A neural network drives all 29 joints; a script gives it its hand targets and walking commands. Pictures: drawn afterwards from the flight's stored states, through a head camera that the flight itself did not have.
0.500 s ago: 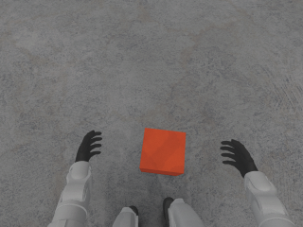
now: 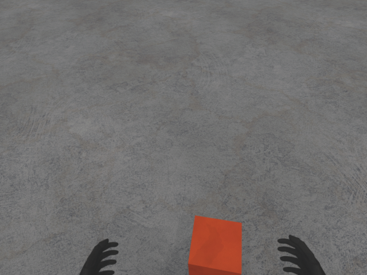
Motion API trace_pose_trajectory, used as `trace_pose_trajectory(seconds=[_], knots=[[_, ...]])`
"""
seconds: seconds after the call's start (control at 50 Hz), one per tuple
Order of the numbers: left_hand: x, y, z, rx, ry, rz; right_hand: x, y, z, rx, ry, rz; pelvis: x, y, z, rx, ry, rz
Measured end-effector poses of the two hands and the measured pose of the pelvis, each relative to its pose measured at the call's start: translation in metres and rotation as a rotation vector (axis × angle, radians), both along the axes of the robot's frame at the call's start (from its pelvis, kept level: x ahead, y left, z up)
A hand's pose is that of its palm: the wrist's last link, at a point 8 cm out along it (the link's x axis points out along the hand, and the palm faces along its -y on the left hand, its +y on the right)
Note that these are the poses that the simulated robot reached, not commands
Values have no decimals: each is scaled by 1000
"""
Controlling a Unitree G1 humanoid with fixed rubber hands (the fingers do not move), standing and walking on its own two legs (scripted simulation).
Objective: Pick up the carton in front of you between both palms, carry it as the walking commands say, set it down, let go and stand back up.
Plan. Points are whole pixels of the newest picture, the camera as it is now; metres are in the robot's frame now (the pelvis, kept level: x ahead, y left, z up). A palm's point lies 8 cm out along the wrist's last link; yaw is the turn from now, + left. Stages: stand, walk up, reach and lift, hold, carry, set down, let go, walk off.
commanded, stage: let go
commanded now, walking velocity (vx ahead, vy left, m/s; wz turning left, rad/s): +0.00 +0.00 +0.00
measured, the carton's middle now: (214, 250) +0.36 -0.09 -0.65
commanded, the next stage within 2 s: stand in 0.36 s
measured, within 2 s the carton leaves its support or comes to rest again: neither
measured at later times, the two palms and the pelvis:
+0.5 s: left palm out of the picture +0.12 +0.24 -0.09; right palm out of the picture +0.14 -0.27 -0.08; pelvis +0.00 -0.01 -0.01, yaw -2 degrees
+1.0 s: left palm out of the picture +0.13 +0.21 -0.12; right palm out of the picture +0.08 -0.30 -0.13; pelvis +0.04 -0.03 -0.02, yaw -5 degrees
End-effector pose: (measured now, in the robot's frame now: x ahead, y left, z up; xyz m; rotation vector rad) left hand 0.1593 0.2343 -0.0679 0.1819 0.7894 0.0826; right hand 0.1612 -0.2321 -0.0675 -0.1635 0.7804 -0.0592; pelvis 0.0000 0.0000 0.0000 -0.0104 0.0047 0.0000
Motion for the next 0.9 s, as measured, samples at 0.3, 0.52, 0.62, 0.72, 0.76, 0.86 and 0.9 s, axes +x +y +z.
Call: trace_pose_trajectory(seconds=[0.3,0.52,0.62,0.72,0.76,0.86,0.9], knots=[[-14,-6,-4,-7,-3,14,-5,-10,6,-65,27,-24,-10,-4,-4,3,-95,-4],[-47,7,-24,115,129,8,-28,-41,-21,-130,15,-43,3,-14,-7,1,14,-29],[-49,5,-34,120,185,9,-42,-51,-36,-127,83,-71,17,-19,-10,4,44,-42],[-39,-6,-43,106,206,-3,-49,-57,-44,-129,130,-102,28,-24,-13,5,60,-54],[-34,-11,-47,99,209,-8,-52,-59,-47,-130,147,-114,31,-25,-14,6,63,-58],[-25,-20,-52,89,218,-17,-62,-63,-54,-131,196,-142,37,-29,-17,8,64,-68],[-23,-21,-54,89,225,-19,-67,-64,-56,-131,219,-151,38,-30,-18,9,63,-71]])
